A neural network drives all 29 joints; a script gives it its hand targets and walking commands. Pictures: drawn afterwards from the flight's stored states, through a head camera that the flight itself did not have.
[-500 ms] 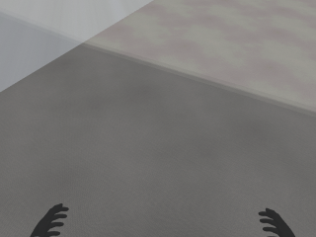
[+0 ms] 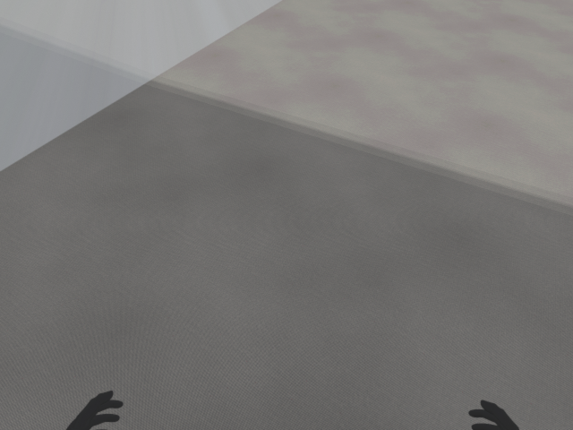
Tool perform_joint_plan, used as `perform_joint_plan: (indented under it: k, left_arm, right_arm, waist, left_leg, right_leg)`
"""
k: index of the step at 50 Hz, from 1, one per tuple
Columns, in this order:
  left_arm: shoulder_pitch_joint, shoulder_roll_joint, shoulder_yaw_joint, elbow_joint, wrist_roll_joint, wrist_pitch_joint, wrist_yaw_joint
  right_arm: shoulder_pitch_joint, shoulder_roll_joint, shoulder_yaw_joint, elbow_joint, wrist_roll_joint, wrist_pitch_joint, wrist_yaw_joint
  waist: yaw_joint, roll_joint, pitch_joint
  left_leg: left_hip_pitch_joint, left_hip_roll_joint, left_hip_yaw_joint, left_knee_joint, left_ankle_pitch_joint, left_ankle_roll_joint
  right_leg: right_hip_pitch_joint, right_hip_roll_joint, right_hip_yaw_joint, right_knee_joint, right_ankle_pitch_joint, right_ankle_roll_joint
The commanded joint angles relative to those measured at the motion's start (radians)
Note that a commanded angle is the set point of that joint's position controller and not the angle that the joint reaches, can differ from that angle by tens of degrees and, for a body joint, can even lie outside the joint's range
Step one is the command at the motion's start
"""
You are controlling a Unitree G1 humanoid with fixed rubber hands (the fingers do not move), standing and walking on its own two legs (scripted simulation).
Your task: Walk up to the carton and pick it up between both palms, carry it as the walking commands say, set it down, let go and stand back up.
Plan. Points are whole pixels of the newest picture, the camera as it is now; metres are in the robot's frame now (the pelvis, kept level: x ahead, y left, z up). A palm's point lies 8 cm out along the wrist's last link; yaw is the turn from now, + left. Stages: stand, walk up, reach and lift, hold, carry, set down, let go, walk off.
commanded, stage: stand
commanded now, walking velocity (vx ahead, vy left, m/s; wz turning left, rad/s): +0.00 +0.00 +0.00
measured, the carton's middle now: out of the picture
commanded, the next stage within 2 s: walk up in 0.78 s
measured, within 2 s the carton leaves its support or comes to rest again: neither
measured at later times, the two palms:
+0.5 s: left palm out of the picture +0.11 +0.31 -0.08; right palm out of the picture +0.10 -0.31 -0.09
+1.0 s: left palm out of the picture +0.11 +0.31 -0.08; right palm out of the picture +0.10 -0.32 -0.08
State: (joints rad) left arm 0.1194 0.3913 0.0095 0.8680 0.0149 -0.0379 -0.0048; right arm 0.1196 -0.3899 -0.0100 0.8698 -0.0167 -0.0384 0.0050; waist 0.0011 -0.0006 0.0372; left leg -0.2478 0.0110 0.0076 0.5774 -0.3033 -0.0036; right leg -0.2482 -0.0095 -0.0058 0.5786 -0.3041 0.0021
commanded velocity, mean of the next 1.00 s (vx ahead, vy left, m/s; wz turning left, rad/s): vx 0.00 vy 0.00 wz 0.00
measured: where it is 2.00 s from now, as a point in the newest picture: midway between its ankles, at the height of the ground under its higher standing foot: (381, 391)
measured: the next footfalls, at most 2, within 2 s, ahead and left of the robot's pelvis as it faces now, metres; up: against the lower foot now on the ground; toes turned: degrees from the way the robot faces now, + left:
right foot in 1.30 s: +0.15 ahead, -0.27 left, +0.00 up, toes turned -22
left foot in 1.70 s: +0.44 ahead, -0.14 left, +0.00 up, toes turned -21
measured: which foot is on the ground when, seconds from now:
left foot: down 0.00-1.00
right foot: down 0.00-0.98, up 1.00-1.00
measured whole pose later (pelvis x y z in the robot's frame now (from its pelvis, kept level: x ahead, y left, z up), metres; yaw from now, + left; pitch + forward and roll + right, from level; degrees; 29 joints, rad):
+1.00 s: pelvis +0.00 +0.00 +0.01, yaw -2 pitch -1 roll +1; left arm 0.11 0.41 0.03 0.99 0.03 0.00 -0.04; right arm 0.10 -0.40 -0.04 1.02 -0.02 -0.05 0.02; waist 0.03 -0.01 0.02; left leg -0.15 0.02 0.05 0.38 -0.23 0.01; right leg -0.20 -0.01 0.02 0.46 -0.28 -0.01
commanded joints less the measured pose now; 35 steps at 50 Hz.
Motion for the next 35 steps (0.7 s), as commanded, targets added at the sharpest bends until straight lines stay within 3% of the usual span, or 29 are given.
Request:
perform_joint_plan:
  k: [1,19,35]
  left_arm:
    - [-0.05,0.165,0.034,-0.032,-0.002,-0.011,0.003]
    - [-0.077,0.173,0.021,0.092,-0.003,-0.003,0.005]
    - [-0.077,0.179,0.019,0.135,-0.003,0.003,0.007]
  right_arm:
    - [-0.049,-0.165,-0.035,-0.031,0.002,-0.011,-0.003]
    - [-0.078,-0.171,-0.026,0.096,0.004,-0.001,-0.004]
    - [-0.077,-0.176,-0.025,0.141,0.006,0.004,-0.006]
  waist:
    - [-0.001,0.002,-0.069]
    - [-0.001,0.0,-0.054]
    - [-0.001,0.001,-0.049]
  left_leg:
    - [0.034,0.088,-0.093,-0.13,0.165,0.054]
    - [0.102,0.105,-0.093,-0.249,0.186,0.034]
    - [0.117,0.112,-0.094,-0.279,0.19,0.03]
  right_leg:
    - [0.028,-0.09,0.096,-0.132,0.166,-0.054]
    - [0.094,-0.107,0.096,-0.248,0.187,-0.036]
    - [0.108,-0.114,0.097,-0.28,0.187,-0.032]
